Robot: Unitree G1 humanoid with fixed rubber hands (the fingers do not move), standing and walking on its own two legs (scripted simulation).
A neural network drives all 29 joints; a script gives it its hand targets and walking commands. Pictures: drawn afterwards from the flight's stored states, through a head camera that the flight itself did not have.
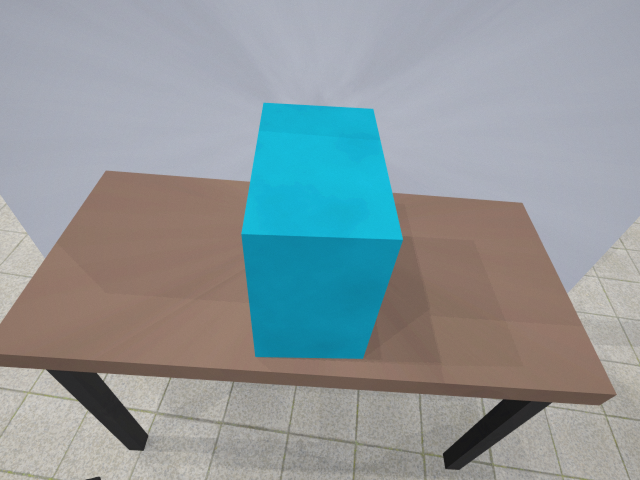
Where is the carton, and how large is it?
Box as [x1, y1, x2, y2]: [241, 103, 402, 358]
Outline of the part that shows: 263,103 241,233 255,356 362,358 402,241 373,110 366,108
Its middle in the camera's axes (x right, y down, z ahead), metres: -0.01 -0.01 +0.61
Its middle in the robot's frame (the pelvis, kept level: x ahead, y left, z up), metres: +0.48 +0.00 +0.03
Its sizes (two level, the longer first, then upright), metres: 0.285 0.174 0.285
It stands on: a table, 0.64 m high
